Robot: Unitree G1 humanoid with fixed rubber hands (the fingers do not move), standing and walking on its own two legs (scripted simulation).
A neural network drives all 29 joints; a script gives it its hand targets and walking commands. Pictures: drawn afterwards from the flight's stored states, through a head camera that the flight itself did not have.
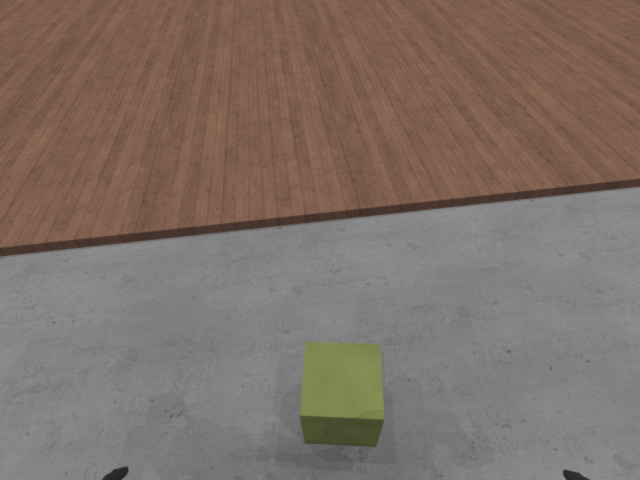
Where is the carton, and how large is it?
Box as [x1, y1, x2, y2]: [300, 342, 384, 446]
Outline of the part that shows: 306,342 300,406 300,419 305,442 375,446 384,419 379,344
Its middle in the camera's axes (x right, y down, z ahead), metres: +0.06 +0.46 +1.11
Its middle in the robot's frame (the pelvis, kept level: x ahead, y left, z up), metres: +0.47 -0.02 -0.66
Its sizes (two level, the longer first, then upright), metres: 0.210 0.200 0.250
